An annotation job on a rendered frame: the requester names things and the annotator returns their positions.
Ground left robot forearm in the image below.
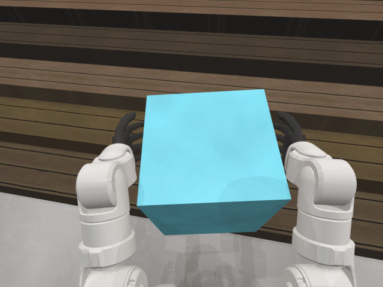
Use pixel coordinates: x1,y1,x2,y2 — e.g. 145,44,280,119
76,143,137,287

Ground carton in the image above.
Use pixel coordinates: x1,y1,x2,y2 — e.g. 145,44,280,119
137,89,291,235

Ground left robot hand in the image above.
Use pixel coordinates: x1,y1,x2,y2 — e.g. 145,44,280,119
113,112,144,162

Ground right robot hand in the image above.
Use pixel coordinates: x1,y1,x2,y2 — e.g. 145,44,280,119
273,111,306,167

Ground left robot upper arm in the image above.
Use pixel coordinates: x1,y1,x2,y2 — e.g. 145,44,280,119
83,265,148,287

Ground right robot upper arm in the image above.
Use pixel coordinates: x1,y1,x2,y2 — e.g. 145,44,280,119
281,264,352,287

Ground right robot forearm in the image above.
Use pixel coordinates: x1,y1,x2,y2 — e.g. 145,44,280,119
285,141,357,287

